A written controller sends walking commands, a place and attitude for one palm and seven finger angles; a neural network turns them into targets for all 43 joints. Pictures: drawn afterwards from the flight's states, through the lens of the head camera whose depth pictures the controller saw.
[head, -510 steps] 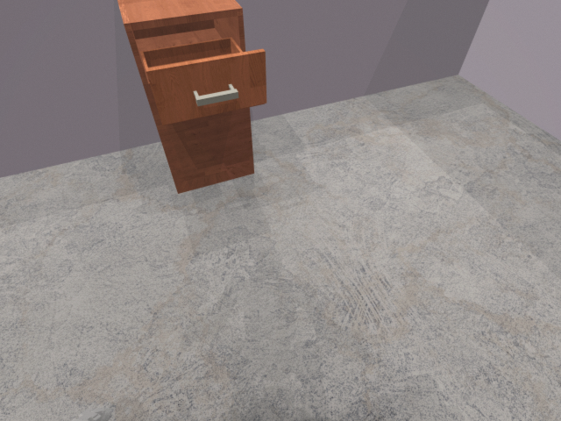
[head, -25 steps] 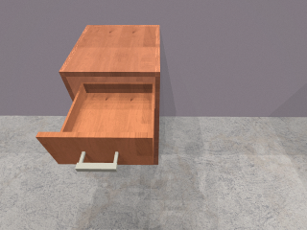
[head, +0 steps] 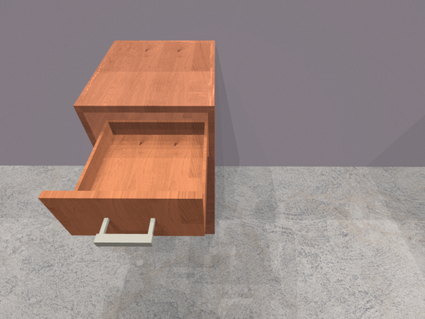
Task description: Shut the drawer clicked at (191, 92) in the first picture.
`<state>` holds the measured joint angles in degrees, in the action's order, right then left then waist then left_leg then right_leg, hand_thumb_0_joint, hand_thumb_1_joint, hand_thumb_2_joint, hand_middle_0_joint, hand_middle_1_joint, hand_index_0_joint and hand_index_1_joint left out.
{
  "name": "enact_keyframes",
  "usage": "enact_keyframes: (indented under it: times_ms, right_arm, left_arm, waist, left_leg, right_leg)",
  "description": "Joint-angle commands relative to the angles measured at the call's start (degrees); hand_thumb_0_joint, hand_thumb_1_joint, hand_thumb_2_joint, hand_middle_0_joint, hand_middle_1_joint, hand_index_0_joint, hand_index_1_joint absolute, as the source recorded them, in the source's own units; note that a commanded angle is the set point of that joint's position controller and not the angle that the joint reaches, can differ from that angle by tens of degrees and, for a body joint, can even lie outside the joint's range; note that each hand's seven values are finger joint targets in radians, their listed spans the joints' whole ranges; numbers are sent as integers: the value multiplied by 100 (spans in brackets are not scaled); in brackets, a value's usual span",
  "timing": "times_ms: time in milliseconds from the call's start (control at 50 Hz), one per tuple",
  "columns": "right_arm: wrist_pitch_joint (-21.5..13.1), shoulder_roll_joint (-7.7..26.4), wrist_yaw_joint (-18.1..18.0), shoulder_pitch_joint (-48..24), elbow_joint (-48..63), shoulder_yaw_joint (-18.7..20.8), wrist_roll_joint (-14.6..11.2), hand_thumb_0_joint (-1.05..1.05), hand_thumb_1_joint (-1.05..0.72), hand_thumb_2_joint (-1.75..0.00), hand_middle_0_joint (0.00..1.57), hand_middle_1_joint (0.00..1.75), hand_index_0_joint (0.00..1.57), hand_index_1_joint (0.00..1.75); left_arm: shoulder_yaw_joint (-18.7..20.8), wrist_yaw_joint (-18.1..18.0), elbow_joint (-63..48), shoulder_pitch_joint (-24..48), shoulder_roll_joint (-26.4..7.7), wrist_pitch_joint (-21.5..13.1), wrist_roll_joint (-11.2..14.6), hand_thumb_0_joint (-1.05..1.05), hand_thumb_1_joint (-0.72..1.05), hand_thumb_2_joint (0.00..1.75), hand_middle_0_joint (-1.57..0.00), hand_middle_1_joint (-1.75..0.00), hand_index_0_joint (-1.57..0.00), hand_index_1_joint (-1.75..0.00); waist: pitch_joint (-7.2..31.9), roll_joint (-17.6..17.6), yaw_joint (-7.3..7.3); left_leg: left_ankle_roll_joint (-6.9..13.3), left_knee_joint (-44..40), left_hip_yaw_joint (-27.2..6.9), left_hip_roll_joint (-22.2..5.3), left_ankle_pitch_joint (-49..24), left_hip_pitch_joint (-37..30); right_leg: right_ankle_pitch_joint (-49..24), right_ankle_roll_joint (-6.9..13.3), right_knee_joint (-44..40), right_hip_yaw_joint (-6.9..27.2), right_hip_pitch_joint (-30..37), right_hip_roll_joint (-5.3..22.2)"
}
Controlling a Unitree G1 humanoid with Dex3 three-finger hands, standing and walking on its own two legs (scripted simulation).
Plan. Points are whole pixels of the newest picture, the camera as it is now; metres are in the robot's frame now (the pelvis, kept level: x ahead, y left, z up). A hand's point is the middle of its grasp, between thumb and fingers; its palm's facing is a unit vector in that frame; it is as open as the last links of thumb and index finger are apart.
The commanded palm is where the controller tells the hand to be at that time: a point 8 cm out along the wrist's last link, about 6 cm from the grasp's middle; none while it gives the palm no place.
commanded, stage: look again from close up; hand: left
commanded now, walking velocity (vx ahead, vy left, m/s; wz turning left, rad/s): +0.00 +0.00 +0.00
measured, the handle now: (126, 231) +0.32 +0.23 -0.09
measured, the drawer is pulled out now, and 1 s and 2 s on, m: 0.30 0.30 0.30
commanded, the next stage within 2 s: raise the hand and make a fist in 0.04 s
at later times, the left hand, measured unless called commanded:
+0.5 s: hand (143, 303) +0.16 +0.14 -0.02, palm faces -0.02 -1.00 +0.02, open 6.3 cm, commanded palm +0.10 +0.22 -0.05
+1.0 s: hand (122, 310) +0.15 +0.17 -0.03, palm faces +0.05 -1.00 -0.04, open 3.8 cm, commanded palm +0.10 +0.23 -0.02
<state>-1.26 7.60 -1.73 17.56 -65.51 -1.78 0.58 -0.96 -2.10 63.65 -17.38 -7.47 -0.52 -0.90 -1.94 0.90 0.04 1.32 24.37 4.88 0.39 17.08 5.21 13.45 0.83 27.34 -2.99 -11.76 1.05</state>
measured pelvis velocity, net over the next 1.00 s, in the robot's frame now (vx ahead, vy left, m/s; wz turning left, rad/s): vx -0.04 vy -0.01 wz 0.05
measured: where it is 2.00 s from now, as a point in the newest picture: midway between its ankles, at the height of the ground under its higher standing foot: outside the picture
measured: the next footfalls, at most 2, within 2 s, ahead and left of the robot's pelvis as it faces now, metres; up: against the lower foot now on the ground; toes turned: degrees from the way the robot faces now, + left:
none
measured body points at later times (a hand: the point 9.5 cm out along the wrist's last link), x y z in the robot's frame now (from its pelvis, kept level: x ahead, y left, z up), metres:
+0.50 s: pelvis -0.03 -0.02 -0.06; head -0.01 -0.01 +0.38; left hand +0.15 +0.19 -0.02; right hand +0.20 -0.28 -0.08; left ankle -0.04 +0.10 -0.74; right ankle +0.02 -0.11 -0.74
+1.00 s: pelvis -0.04 -0.01 -0.08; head +0.02 +0.00 +0.37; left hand +0.14 +0.23 -0.02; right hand +0.12 -0.22 -0.17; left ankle -0.04 +0.10 -0.74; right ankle +0.02 -0.11 -0.74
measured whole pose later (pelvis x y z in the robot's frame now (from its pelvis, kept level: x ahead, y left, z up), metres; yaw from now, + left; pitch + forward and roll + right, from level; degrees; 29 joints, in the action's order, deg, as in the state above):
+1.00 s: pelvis -0.04 -0.01 -0.08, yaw +3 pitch +13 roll -2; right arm -11.8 10.4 -2.5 16.4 -31.2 -1.2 -1.5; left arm 6.4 11.8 -8.0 -30.5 -10.8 -19.1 13.2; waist 6.9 1.8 0.9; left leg 1.0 63.5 0.5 -1.2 30.7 45.8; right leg 24.5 2.0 59.9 -6.8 -48.4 1.9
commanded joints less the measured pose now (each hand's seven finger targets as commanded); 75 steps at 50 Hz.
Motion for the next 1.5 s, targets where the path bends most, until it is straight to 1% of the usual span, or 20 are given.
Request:
enact_keyframes:
  times_ms: [0, 100, 120, 140, 160, 180, 200, 220, 260, 320, 360, 400, 500, 580, 680, 780, 880, 1100, 1220, 1480]
  right_arm:
    - [-53, 477, -2, 491, 56, 106, -21, 0, -90, -90, 20, 30, 20, 30]
    - [-42, 475, 0, 478, 36, 102, -21, 0, -90, -90, 20, 30, 20, 30]
    - [-107, 671, 29, -229, 495, 179, -42, 0, -90, -90, 20, 30, 20, 30]
    - [-971, 1767, -260, -156, 2595, 326, -326, 0, -90, -90, 20, 30, 20, 30]
    - [-1414, 1250, -428, -780, 2325, 241, -231, 0, -90, -90, 20, 30, 20, 30]
    - [-1600, 1074, -389, -740, 2360, 337, -356, 0, -90, -90, 20, 30, 20, 30]
    - [-1680, 1186, -368, -543, 2236, 279, -377, 0, -90, -90, 20, 30, 20, 30]
    - [-1822, 1347, -360, -727, 2558, 340, -341, 0, -90, -90, 20, 30, 20, 30]
    - [-1983, 1423, -288, -588, 2888, 468, -146, 0, -90, -90, 20, 30, 20, 30]
    - [-2084, 1284, -25, -816, 3529, 617, -83, 0, -90, -90, 20, 30, 20, 30]
    - [-2025, 1312, 181, -999, 3842, 733, -74, 0, -90, -90, 20, 30, 20, 30]
    - [-1874, 1344, 324, -1142, 4143, 814, -98, 0, -90, -90, 20, 30, 20, 30]
    - [-1408, 1257, 147, -1308, 4927, 713, -212, 0, -90, -90, 20, 30, 20, 30]
    - [-1344, 1152, 24, -737, 4780, 644, -121, 0, -90, -90, 20, 30, 20, 30]
    - [-1565, 1275, -52, -780, 4516, 477, -151, 0, -90, -90, 20, 30, 20, 30]
    - [-1521, 1223, -157, -980, 4574, 446, -317, 0, -90, -90, 20, 30, 20, 30]
    - [-1469, 1024, -160, -1049, 4615, 440, -272, 0, -90, -90, 20, 30, 20, 30]
    - [-1516, 1205, -94, -775, 4644, 503, -249, 0, -90, -90, 20, 30, 20, 30]
    - [-1457, 1180, -60, -643, 4730, 504, -249, 0, -90, -90, 20, 30, 20, 30]
    - [-1194, 1127, -31, -701, 4888, 425, -249, 0, -90, -90, 20, 30, 20, 30]
  left_arm:
    - [75, -46, -154, -403, -523, -98, 32, 0, 90, 90, -20, -30, -20, -30]
    - [72, -41, -155, -428, -512, -102, 32, 0, 90, 90, -20, -30, -20, -30]
    - [141, -250, 77, -785, -828, -222, -31, 0, 90, 90, -20, -30, -20, -30]
    - [618, -116, -8530, 3433, -1872, -1487, 1224, 0, 90, 90, -22, -32, -22, -32]
    - [595, -428, -7180, 1250, -1492, -1189, 715, 0, 90, 90, -24, -34, -24, -34]
    - [8, -631, -6274, -215, -346, -421, 884, 0, 90, 90, -26, -37, -26, -37]
    - [-313, -502, -6288, -177, 125, -370, 1001, 0, 90, 90, -28, -39, -28, -39]
    - [-158, -435, -6630, 115, -125, -615, 1078, 0, 90, 90, -30, -41, -30, -41]
    - [50, -167, -6283, -187, -123, -1198, 1028, 0, 90, 90, -34, -45, -34, -45]
    - [299, 644, -5576, -1937, 212, -2329, 1246, 0, 90, 90, -40, -52, -40, -52]
    - [703, 1328, -5722, -2255, -43, -3254, 1446, 0, 90, 90, -44, -56, -44, -56]
    - [1291, 1781, -5626, -2471, -642, -3743, 1381, 0, 90, 90, -48, -60, -48, -60]
    - [1079, 1586, -7463, -1390, -766, -3066, 1450, 0, 90, 90, -58, -71, -58, -71]
    - [1093, 1217, -8743, -636, -884, -3407, 1370, 0, 90, 90, -66, -80, -66, -80]
    - [557, 1810, -8364, -509, -741, -3398, 1428, 0, 90, 90, -76, -91, -76, -91]
    - [1102, 1984, -7676, -1149, -1067, -2307, 1597, 0, 90, 90, -86, -101, -86, -101]
    - [1337, 1431, -8221, -1574, -967, -2091, 1633, 0, 90, 90, -96, -112, -96, -112]
    - [957, 1250, -8612, -1755, -887, -2719, 1430, 0, 90, 90, -118, -136, -118, -136]
    - [782, 1194, -8963, -2026, -767, -2635, 1405, 0, 90, 90, -130, -149, -130, -149]
    - [857, 1192, -9189, -2146, -855, -2208, 1322, 0, 90, 90, -140, -160, -140, -160]
  waist:
    - [-332, -116, 5]
    - [-379, -153, 4]
    - [-435, -753, -244]
    - [2489, 467, 439]
    - [2411, 1357, -2]
    - [1270, 1111, 134]
    - [580, 391, 203]
    - [20, 22, 320]
    - [124, -1065, 397]
    - [522, -1558, -208]
    - [863, -1347, -334]
    - [1132, -534, -449]
    - [1624, 11, -303]
    - [2117, 205, 88]
    - [1854, 347, 377]
    - [1897, -315, 48]
    - [2134, -314, -224]
    - [1766, 8, 14]
    - [1976, 353, -28]
    - [1675, -16, 3]
  left_leg:
    - [77, -563, -564, -613, -915, 512]
    - [62, -577, -554, -604, -836, 500]
    - [-125, 680, -336, -687, -1285, 1130]
    - [30, -138, -484, -56, -1440, -234]
    - [37, -120, -312, -113, -1837, -168]
    - [-186, -191, -475, -194, -1572, 551]
    - [-115, -73, -524, -178, -1065, 858]
    - [-35, 121, -697, -137, -546, 1204]
    - [22, 690, -688, -19, 6, 1810]
    - [-116, 1567, -466, 84, 239, 2903]
    - [-191, 2171, -367, 172, 225, 3530]
    - [-190, 2636, -236, 242, 101, 3873]
    - [-32, 2969, -239, 248, 585, 4293]
    - [37, 3379, -517, 35, -55, 4039]
    - [69, 3548, -700, -42, 347, 4153]
    - [42, 3210, -717, 13, 675, 4434]
    - [12, 2855, -733, 1, 129, 4125]
    - [13, 2714, -697, 0, 423, 3908]
    - [-37, 2632, -729, -36, -407, 3379]
    - [-82, 2518, -792, -81, -731, 3246]
  right_leg:
    - [-948, 181, -504, 594, 84, 533]
    - [-874, 185, -591, 612, 46, 536]
    - [-3809, 8, -290, 772, 216, 881]
    - [-2173, 66, -10, 693, 800, 355]
    - [-1065, 237, 163, 449, 679, 0]
    - [-434, 175, 128, 138, -13, -12]
    - [-294, 71, 42, -50, -371, -8]
    - [54, 30, 29, -92, -814, 8]
    - [819, -28, 258, -223, -1525, -6]
    - [1317, 34, 1059, -114, -1875, 18]
    - [964, 98, 1660, 14, -1947, 24]
    - [541, 196, 2074, 261, -1948, 109]
    - [1280, 134, 2198, 664, -2254, 102]
    - [269, 111, 2635, 479, -2515, -43]
    - [920, 91, 2559, 366, -3054, -79]
    - [1745, 20, 2118, 426, -2428, -7]
    - [1027, 39, 2259, 131, -2020, -16]
    - [1269, 63, 2210, 36, -2454, -24]
    - [282, 87, 2371, -171, -2282, -77]
    - [-128, 64, 2271, -262, -2091, -122]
